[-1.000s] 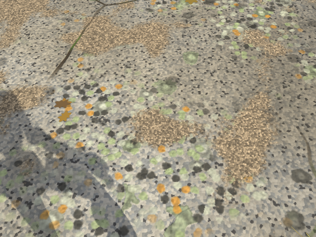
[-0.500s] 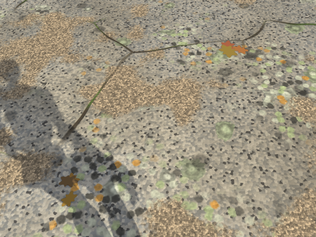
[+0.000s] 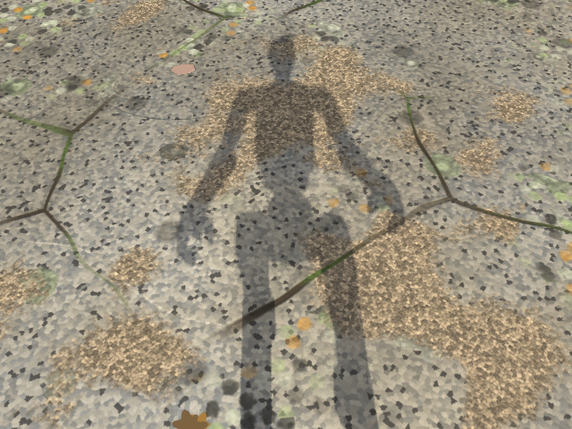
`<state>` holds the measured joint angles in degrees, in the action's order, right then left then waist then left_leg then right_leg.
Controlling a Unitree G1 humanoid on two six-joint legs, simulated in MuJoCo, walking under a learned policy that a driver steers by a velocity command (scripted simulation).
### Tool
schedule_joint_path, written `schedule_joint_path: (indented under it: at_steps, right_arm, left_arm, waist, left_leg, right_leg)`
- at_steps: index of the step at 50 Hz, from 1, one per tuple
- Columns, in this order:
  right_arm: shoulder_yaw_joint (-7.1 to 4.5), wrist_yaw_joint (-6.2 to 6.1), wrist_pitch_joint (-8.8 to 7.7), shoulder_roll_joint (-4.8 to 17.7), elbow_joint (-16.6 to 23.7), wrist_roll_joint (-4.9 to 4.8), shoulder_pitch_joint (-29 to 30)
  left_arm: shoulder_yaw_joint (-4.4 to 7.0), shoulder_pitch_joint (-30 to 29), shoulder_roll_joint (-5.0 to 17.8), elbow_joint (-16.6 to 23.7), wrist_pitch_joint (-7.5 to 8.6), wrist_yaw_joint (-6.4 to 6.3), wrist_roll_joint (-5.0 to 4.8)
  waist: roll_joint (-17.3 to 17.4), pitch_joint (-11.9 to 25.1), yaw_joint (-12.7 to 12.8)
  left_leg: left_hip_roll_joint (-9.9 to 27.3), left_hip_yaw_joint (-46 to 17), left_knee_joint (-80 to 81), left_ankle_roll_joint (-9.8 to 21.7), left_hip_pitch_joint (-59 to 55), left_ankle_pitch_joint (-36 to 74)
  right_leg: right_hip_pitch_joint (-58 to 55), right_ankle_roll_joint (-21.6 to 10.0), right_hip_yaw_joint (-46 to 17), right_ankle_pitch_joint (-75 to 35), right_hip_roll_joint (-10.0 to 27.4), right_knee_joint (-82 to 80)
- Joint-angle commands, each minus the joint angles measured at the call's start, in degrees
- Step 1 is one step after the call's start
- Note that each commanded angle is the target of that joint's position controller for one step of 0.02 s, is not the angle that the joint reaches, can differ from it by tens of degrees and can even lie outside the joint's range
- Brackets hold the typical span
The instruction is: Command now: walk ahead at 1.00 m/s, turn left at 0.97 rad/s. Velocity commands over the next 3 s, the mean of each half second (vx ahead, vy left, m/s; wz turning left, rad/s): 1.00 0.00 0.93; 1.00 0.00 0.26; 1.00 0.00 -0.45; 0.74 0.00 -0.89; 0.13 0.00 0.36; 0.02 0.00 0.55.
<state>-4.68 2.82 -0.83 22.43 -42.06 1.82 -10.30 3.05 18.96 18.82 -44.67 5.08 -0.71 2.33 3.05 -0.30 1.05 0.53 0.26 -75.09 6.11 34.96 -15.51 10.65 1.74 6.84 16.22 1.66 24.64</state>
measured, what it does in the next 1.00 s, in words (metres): walks ahead, turning left: left foot, then right foot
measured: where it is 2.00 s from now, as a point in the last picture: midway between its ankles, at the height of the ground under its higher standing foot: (133, 89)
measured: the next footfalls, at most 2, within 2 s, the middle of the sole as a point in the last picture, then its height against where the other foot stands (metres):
left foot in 0.26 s outside the picture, level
right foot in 0.66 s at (287, 285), level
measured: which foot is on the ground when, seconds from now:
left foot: up 0.00-0.24, down 0.26-0.68, up 0.70-1.00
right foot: down 0.00-0.26, up 0.28-0.64, down 0.66-1.00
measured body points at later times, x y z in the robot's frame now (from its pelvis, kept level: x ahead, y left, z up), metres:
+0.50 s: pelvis +0.45 +0.05 +0.00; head +0.48 +0.05 +0.44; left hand +0.53 +0.35 -0.07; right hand +0.58 -0.21 -0.13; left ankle +0.37 +0.05 -0.74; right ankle +0.67 -0.07 -0.67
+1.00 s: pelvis +0.89 +0.20 +0.00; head +0.91 +0.22 +0.45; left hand +0.67 +0.37 -0.13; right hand +1.22 +0.17 -0.06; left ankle +1.00 +0.42 -0.68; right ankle +0.82 +0.04 -0.74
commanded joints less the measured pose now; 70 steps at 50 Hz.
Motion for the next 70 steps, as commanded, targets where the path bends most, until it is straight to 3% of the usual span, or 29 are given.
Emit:
schedule_joint_path:
  at_steps: [1, 5, 8, 11, 12, 13, 14, 15, 17, 20, 23, 26, 30, 33, 34, 35, 36, 38, 46, 50, 53, 55, 56, 57, 58, 59, 61, 65, 70]
  right_arm:
    - [2.71, 1.66, 0.48, -4.5, 8.9, 0.42, 6.1]
    - [3.65, 3.06, 0.66, -3.3, 12.0, 0.23, 13.8]
    - [3.88, 3.3, 0.31, -3.0, 11.4, 0.14, 15.4]
    - [1.72, 1.71, -0.09, 1.8, 5.7, 0.1, -2.9]
    - [-0.06, 0.51, -0.43, 4.5, 1.4, -0.01, -15.7]
    - [-2.46, -1.25, 0.3, 7.6, 0.2, -2.31, -15.5]
    - [-3.28, -1.45, 1.36, 15.0, 3.3, 0.13, -9.1]
    - [-3.49, -2.51, 2.01, 13.6, 5.1, 0.38, -13.6]
    - [-2.34, -3.42, 0.58, 7.7, 2.0, -0.6, -10.0]
    - [-0.46, -3.64, -2.27, 3.6, 2.2, -0.86, -5.5]
    - [-0.34, -2.93, -4.21, 3.0, 1.1, -1.07, -5.5]
    - [-0.52, -1.88, -5.38, 2.7, -0.6, -2.15, -9.1]
    - [-1.02, -2.3, -4.99, 5.5, -3.1, -1.6, -14.6]
    - [-1.12, -2.77, -4.29, 7.4, -3.6, 0.51, -10.6]
    - [0.93, -2.74, -4.83, -1.0, -1.3, -1.14, -15.5]
    - [2.24, -2.4, -5.46, -3.3, -0.5, -2.2, -17.4]
    - [2.02, -2.9, -5.06, -0.2, -0.2, -1.09, -10.7]
    - [2.28, -1.71, -4.66, 0.0, 1.3, -0.14, -3.1]
    - [5.0, 0.93, -3.06, -3.1, 8.1, 0.64, 10.4]
    - [5.7, 1.39, -3.41, -4.2, 8.6, -0.04, 15.3]
    - [4.4, -0.15, -3.33, -1.2, 6.9, 0.75, 10.5]
    - [2.24, -1.81, -3.31, 2.4, 0.7, 0.75, -10.1]
    - [0.57, -2.98, -3.3, 7.2, -1.3, 1.83, -19.5]
    - [-0.51, -3.16, -3.74, 10.7, -0.5, 3.38, -16.7]
    - [-0.47, -2.86, -3.49, 7.2, -0.2, 1.69, -14.5]
    - [0.42, -2.88, -4.14, 3.1, -1.2, 1.35, -9.9]
    - [0.99, -2.63, -5.16, -0.3, -2.6, 1.05, -6.9]
    - [1.84, -2.49, -7.12, -3.7, -6.0, -1.34, -8.7]
    - [2.12, -2.48, -7.97, -3.4, -7.4, -0.92, -10.3]
  left_arm:
    - [-0.43, 2.6, 0.4, -0.1, 2.01, 1.01, -1.09]
    - [0.0, 1.8, 3.1, -1.7, 2.79, 0.69, -0.8]
    - [0.67, 6.5, 6.7, -2.9, 2.25, -0.06, -0.68]
    - [2.01, 4.7, 11.9, -1.6, -0.27, -1.46, -0.47]
    - [2.05, 1.8, 11.8, -0.1, -0.98, -1.17, -0.18]
    - [2.04, 0.0, 9.2, 0.6, -1.27, -0.21, -0.04]
    - [0.37, 5.9, 4.1, 7.1, -0.28, 0.23, -0.03]
    - [0.14, -0.7, 6.7, 10.1, 1.21, 0.22, -0.66]
    - [-0.45, -4.6, 6.3, 10.5, 1.87, 0.28, -0.27]
    - [-0.93, -1.0, 4.7, 8.7, -1.91, 0.31, 2.09]
    - [-2.41, -10.0, 0.8, 12.6, -2.23, 1.43, 1.2]
    - [-2.95, -14.7, -0.5, 13.0, -1.61, 2.46, -0.6]
    - [-1.41, -17.4, 3.4, 13.1, -1.43, 2.08, -0.38]
    - [1.57, 8.2, 8.4, 6.4, -1.18, -0.04, -0.56]
    - [3.37, 16.2, 15.0, 5.2, -0.87, -0.73, 1.67]
    - [3.61, 13.9, 14.7, 4.1, -1.15, 0.49, 1.29]
    - [2.96, 6.7, 9.9, 4.9, -1.31, 1.02, 0.64]
    - [1.67, 3.2, 4.5, 3.5, -0.9, 1.51, 0.36]
    - [0.62, 5.0, 3.2, -2.5, 2.1, 2.08, -1.97]
    - [0.94, 9.1, 5.8, -5.1, 2.81, 2.09, -2.78]
    - [1.37, 10.6, 9.3, -6.6, 1.62, 1.03, -1.79]
    - [1.46, 8.6, 10.3, -6.7, -0.16, -0.08, -0.88]
    - [0.46, 9.2, 5.7, -5.0, -0.26, 0.07, -0.46]
    - [-1.58, 17.1, -3.9, -2.5, 0.1, 1.12, -2.98]
    - [-0.34, 9.9, 2.9, -2.1, 0.15, 0.65, -3.09]
    - [0.13, 3.1, 4.1, -0.8, 0.17, 0.7, -3.13]
    - [-0.35, 2.5, 1.9, -1.9, -0.81, 1.71, -2.27]
    - [-0.44, -1.4, -1.2, -0.3, -4.58, 3.59, -1.0]
    - [-1.69, -13.5, -2.3, 4.3, -4.3, 4.73, -1.8]
  waist:
    - [-8.7, -1.2, -1.4]
    - [-5.7, -7.2, -2.2]
    - [-6.5, -6.0, -2.2]
    - [-10.1, 4.6, -12.4]
    - [-8.6, 9.6, -17.4]
    - [2.1, 8.9, -15.5]
    - [10.2, 14.4, -5.1]
    - [0.6, 20.3, -10.2]
    - [-7.5, 2.1, -3.9]
    - [-8.6, -3.1, 2.9]
    - [-5.5, -6.0, 1.6]
    - [-3.2, -4.7, -2.1]
    - [-2.5, -2.8, -4.5]
    - [-1.0, 10.0, 9.9]
    - [-14.1, 19.2, 8.9]
    - [-24.5, 22.3, 5.6]
    - [-14.4, 9.9, 4.6]
    - [-2.9, 1.9, 3.1]
    - [-5.5, -8.0, -1.6]
    - [-4.7, -8.0, -0.3]
    - [-8.9, -0.6, -3.4]
    - [-9.5, 9.9, -13.5]
    - [-3.7, 16.9, -15.1]
    - [12.4, 24.7, -5.8]
    - [4.9, 22.2, -8.8]
    - [0.3, 9.7, -7.0]
    - [-2.1, 1.9, -3.2]
    - [0.1, -3.8, 0.2]
    - [-0.8, -7.3, -0.2]
  left_leg:
    - [5.0, -2.8, 2.1, -0.1, 12.7, 5.3]
    - [3.5, 4.0, 20.1, 0.8, 6.7, 15.2]
    - [-2.5, 11.5, 29.3, 3.9, -3.3, 14.5]
    - [-7.6, 10.2, 31.3, 7.1, -24.6, 7.5]
    - [-7.5, 5.6, 36.0, 9.5, -40.9, 6.6]
    - [-3.6, -3.3, 40.6, 10.8, -51.6, 2.8]
    - [11.3, -32.4, 42.8, 21.0, -63.8, 11.7]
    - [14.4, -44.7, 54.1, 24.3, -64.9, -3.0]
    - [11.5, -39.0, 61.9, 18.7, -42.9, -3.9]
    - [4.8, -27.1, 62.7, 16.2, -20.8, 4.7]
    - [-0.3, -19.6, 66.2, 13.5, -9.9, 6.9]
    - [-0.7, -16.7, 68.5, 10.0, -10.8, 14.3]
    - [3.9, -16.6, 61.0, 6.7, -31.7, 37.7]
    - [2.0, -12.9, 27.3, 3.2, -27.4, 49.9]
    - [-4.1, -8.2, 1.5, 0.8, -10.7, 23.4]
    - [-10.2, -8.9, -7.8, 0.2, 2.1, -8.9]
    - [-4.8, -8.8, -9.3, 1.1, 9.0, -4.6]
    - [-0.7, -8.0, -2.8, 1.1, 6.7, 0.0]
    - [4.0, -0.7, 26.3, -2.2, 5.4, 14.6]
    - [2.2, 4.4, 39.7, 0.3, -5.0, 23.7]
    - [-3.9, 7.1, 41.5, 2.3, -12.6, 13.7]
    - [-4.2, 3.7, 43.7, 3.7, -35.2, 7.4]
    - [7.9, -9.4, 42.1, 4.2, -49.6, -9.2]
    - [24.9, -40.9, 50.6, 9.3, -63.9, -25.2]
    - [22.8, -46.4, 59.2, 7.9, -58.5, -28.6]
    - [20.0, -33.3, 59.6, 6.0, -47.6, -20.0]
    - [16.0, -19.3, 62.7, 3.4, -33.5, -3.8]
    - [12.4, -3.1, 68.1, -0.9, -26.9, 7.8]
    - [6.6, 13.2, 69.6, -4.6, -26.6, 32.4]
  right_leg:
    - [-7.1, -4.8, -8.5, -18.1, 14.4, -13.5]
    - [-3.1, -3.3, 4.3, -27.0, 10.7, -19.0]
    - [-8.6, -1.3, 9.3, -60.5, 9.9, -13.0]
    - [-9.3, -1.4, 7.9, -80.7, 13.5, 13.9]
    - [-0.5, -2.2, 6.8, -71.4, 13.5, 31.7]
    - [14.8, -1.0, 6.7, -15.4, 2.4, 54.7]
    - [35.8, 1.7, 0.2, 13.7, -2.0, 74.2]
    - [41.9, 1.4, -10.5, 9.7, -1.5, 74.6]
    - [39.4, 0.7, -11.5, 5.8, 4.2, 58.9]
    - [26.8, 2.8, -11.1, 9.8, 7.3, 47.3]
    - [20.2, 2.8, -7.9, -4.2, 8.2, 29.4]
    - [10.1, 0.1, -6.2, -25.3, 5.8, 15.4]
    - [12.7, -3.7, -4.3, -19.2, 1.3, 7.1]
    - [-13.6, -6.2, -4.8, -4.3, -0.4, 8.5]
    - [-30.4, -11.1, -28.4, 16.1, 15.5, 6.5]
    - [-33.3, -14.3, -57.5, 26.6, 22.0, -9.2]
    - [-25.4, -14.2, -51.9, 28.3, 20.3, -10.4]
    - [-11.5, -12.9, -35.4, 15.2, 15.4, -10.2]
    - [2.3, -11.3, -10.7, -9.5, 6.7, -23.3]
    - [-4.0, -10.7, -5.6, -30.7, 8.3, -27.4]
    - [-16.2, -8.9, -3.2, -65.4, 9.9, -12.6]
    - [-10.3, -7.6, -3.6, -64.8, 9.2, 15.1]
    - [2.3, -8.2, -4.2, -41.9, 5.7, 35.9]
    - [24.8, -7.1, -8.8, 11.6, -3.1, 56.9]
    - [29.9, -8.8, -12.1, 6.8, -1.7, 60.0]
    - [31.9, -8.8, -11.8, -0.8, 1.3, 56.1]
    - [26.9, -8.1, -11.7, -3.8, 4.7, 50.8]
    - [28.8, -6.2, -10.0, -6.7, 7.5, 46.9]
    - [28.1, -7.4, -1.1, -21.7, 3.9, 30.1]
